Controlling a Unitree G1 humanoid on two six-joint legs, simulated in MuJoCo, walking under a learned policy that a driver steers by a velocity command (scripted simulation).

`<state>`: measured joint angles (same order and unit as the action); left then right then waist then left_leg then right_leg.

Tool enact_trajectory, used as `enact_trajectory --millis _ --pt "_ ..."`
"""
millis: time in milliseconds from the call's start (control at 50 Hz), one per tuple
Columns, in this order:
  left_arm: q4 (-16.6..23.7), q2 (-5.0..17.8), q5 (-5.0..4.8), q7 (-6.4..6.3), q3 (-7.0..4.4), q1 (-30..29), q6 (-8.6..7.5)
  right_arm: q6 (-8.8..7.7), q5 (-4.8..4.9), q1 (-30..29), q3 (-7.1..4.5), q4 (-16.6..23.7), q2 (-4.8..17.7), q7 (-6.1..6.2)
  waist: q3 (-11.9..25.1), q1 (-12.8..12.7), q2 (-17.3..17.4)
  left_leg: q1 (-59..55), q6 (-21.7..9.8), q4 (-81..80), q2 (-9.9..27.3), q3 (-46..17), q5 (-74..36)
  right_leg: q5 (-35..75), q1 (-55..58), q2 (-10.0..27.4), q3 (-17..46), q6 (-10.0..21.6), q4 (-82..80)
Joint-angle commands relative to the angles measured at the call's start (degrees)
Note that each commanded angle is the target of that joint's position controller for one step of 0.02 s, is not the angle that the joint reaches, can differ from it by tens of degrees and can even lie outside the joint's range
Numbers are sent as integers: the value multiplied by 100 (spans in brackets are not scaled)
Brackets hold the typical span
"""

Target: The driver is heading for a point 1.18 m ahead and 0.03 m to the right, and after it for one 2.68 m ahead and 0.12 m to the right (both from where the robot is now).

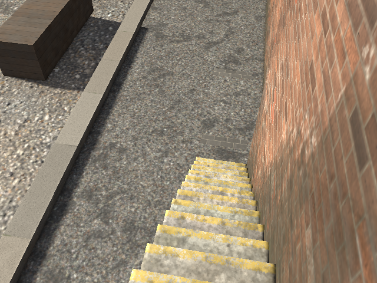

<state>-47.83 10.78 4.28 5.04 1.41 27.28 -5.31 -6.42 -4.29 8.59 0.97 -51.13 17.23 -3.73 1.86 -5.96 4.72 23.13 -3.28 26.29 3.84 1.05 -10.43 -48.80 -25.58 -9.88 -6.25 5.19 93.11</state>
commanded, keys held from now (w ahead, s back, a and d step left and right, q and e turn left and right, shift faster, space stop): w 0.64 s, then no key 0.36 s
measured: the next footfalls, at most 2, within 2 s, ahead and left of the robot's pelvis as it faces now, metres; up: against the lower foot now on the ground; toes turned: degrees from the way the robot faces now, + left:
right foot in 0.50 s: +0.32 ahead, -0.14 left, -0.21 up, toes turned +0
left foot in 0.92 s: +0.59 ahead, +0.08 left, -0.41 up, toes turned +9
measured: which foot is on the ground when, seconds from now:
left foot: down 0.00-0.50, up 0.52-0.90, down 0.92-1.00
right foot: down 0.00-0.00, up 0.02-0.48, down 0.50-0.94, up 0.96-1.00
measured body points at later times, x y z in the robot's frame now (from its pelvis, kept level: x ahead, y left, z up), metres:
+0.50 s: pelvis +0.25 -0.05 -0.20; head +0.24 -0.05 +0.25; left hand +0.37 +0.19 -0.31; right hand +0.23 -0.29 -0.34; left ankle +0.10 +0.08 -0.73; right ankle +0.29 -0.14 -0.96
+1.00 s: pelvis +0.47 -0.01 -0.43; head +0.49 +0.00 +0.02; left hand +0.43 +0.22 -0.57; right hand +0.58 -0.27 -0.56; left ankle +0.55 +0.08 -1.18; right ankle +0.35 -0.15 -0.86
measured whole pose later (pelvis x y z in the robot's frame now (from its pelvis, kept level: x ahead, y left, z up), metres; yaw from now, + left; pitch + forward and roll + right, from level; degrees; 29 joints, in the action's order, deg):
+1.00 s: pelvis +0.47 -0.01 -0.43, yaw +2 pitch +2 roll -4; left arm -50.6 10.5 2.5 6.9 0.4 27.1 -2.8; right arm -4.7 -3.2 13.5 -1.5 -53.4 16.8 -3.9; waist 1.0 -3.4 4.2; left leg 20.4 -4.1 21.5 3.2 3.5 4.4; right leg -51.2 -34.4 -5.8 1.2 -0.7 114.2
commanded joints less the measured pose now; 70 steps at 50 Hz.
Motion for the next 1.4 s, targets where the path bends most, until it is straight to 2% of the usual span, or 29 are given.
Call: enact_trajectory --millis 20,40,80,120,180,260,420,480,520,540,580,600,620,660,740,880,900,920,940,960,980,1040,1080,1120,1180,1280,1300,1340,1400 --pt "103 686 196 559 -321 622 -22 123 215 3673 -508 -751 1310 -12 1805 1112 1411 -6323 -1871 1756 1346 -1229 -4790 -216 -4306 -75 1010 -580 4413" --pt "525 530 82 480 -234 263 -39 157 -95 3391 -709 -638 1576 -59 1671 1238 285 -6642 -2267 1697 1789 -2166 -5306 25 -5618 73 1281 -654 4101" --pt "718 214 -47 191 -101 14 160 245 -87 1882 -675 -482 1400 -30 -226 762 -693 -2987 -2014 206 2030 -3075 1820 2182 -6041 859 1970 -331 2745" --pt "82 -115 176 312 -13 996 405 103 -97 1349 -80 -632 -253 156 -1221 -59 -881 655 -1592 -389 1366 -2161 2067 4578 -4415 1496 1756 -137 908" --pt "240 -335 120 617 127 79 426 -267 -132 2275 90 -1287 -48 427 -445 299 -502 1555 -1474 207 672 -1544 3004 6638 -3323 1537 1186 -276 -163" --pt "432 690 473 361 -217 -1086 201 -513 144 1859 224 -1010 330 527 -244 665 -622 574 -1185 1139 613 -1301 2779 7620 -2993 1525 1528 -539 -2675" --pt "812 504 405 145 186 -1781 96 -52 188 1749 175 -182 721 320 -585 1049 -327 183 -1151 3105 370 -1781 3485 5417 -67 1224 712 -688 -6780" --pt "-249 964 289 57 -102 1270 -100 279 -18 1922 173 -253 666 -68 129 66 -1576 439 -480 6977 -401 -1184 3223 7634 3217 1425 309 -283 -8851" --pt "-421 2180 298 -56 -568 2335 -8 269 328 2743 -24 -120 78 -486 981 521 -1795 4654 248 10649 -871 -80 5453 12330 6195 2717 1598 564 -4908" --pt "-482 2408 307 136 -719 2363 172 204 339 1626 92 787 -42 -447 1441 23 -1604 5825 758 10650 -834 -13 5812 10443 6707 3605 3366 1988 -5551" --pt "-423 1082 166 -12 -376 1087 183 138 314 46 320 1193 -175 -144 -178 103 -101 7053 642 8912 337 -743 4471 5346 4353 3712 3521 1458 -6239" --pt "-371 -183 299 -30 -17 441 -20 141 381 1042 411 834 -374 -60 -474 767 535 6299 428 6663 659 -1059 2248 5281 2811 2857 2067 759 -6083" --pt "-357 -296 220 -34 -1 223 -134 186 263 1515 396 564 -393 -43 -904 1129 -455 4787 451 6342 761 -875 1618 5846 584 2661 2146 837 -6365" --pt "-82 445 -37 -165 -167 -721 -353 355 -210 1254 182 376 -86 -232 -847 1153 -1058 1611 458 5442 338 -102 -405 4303 -3064 1592 816 879 -6419" --pt "-241 536 -5 -426 -102 67 -529 218 86 202 32 684 367 -146 -171 526 -333 2328 192 2332 389 -595 -2020 4255 -546 1657 1106 139 -4782" --pt "-5 573 -178 -347 -132 502 91 255 187 -319 33 122 10 -46 -895 -56 -580 961 325 -945 271 -80 -1332 3253 397 1724 2234 469 -3370" --pt "-216 722 -4 -182 -189 315 151 249 85 741 8 -183 26 17 -576 417 -1043 -388 273 -823 570 -495 -1847 3197 -5 1780 2368 502 -2467" --pt "-133 572 -285 -33 -216 357 146 168 189 1587 -283 -488 578 158 -251 777 447 -1288 222 -2452 315 321 -1850 3509 248 952 1530 167 -1183" --pt "-468 661 76 348 -211 1008 185 120 249 3222 -405 -815 882 151 747 1192 706 -4443 -356 -752 754 216 -4085 2943 -1503 667 1164 -203 672" --pt "-302 135 -87 438 -159 1503 51 125 369 3304 -569 -605 1365 -40 2423 897 2053 -7011 -1781 1482 1914 -537 -7000 -1115 -3709 71 812 -717 3465" --pt "379 880 -280 335 -341 250 145 203 67 3052 -638 -473 1361 -47 2334 1487 885 -6865 -1971 1510 2312 -1067 -7414 -1441 -4784 295 757 -796 4161" --pt "388 59 -449 151 -102 635 383 273 -226 1242 -511 -239 1202 -69 252 420 -432 -1745 -1457 56 2307 -1158 -2342 1480 -3626 1022 1575 -734 2525" --pt "4 -217 -499 288 -53 1607 377 261 3 1046 -203 -249 363 85 -648 -190 -431 1058 -1077 -564 1413 -253 -76 2669 -2233 1145 1286 -901 1619" --pt "25 -116 -416 487 -61 1341 422 89 283 1026 -27 -421 208 223 -531 -21 -393 1784 -767 -633 1019 -262 2448 3802 -1828 1171 939 -1116 1072" --pt "356 425 -86 395 -278 584 409 -133 65 1835 -353 -694 1306 501 -420 651 -53 595 -1173 -418 1240 -1072 3891 4629 -2883 1041 818 -954 -286" --pt "615 334 209 206 -174 -18 349 -163 176 1581 -315 -584 1020 487 -153 785 26 -23 -1322 -403 1697 -2307 5599 3325 -2565 1113 619 -860 -2560" --pt "338 461 265 260 -210 693 244 -189 -68 1324 -298 -528 1017 493 -24 519 235 1141 -1226 -94 1573 -1998 5065 3963 -1211 993 532 -767 -1200" --pt "741 588 90 227 -289 -199 52 -164 310 938 -410 -230 1238 464 -154 712 -251 695 -1136 -19 1370 -1688 5667 2294 -1055 897 255 -760 -3894" --pt "253 663 73 -142 -493 1469 -338 -124 350 789 -341 -96 678 266 111 -233 -1606 2612 -528 3271 541 -876 4477 1952 2164 1346 1578 -171 -5889"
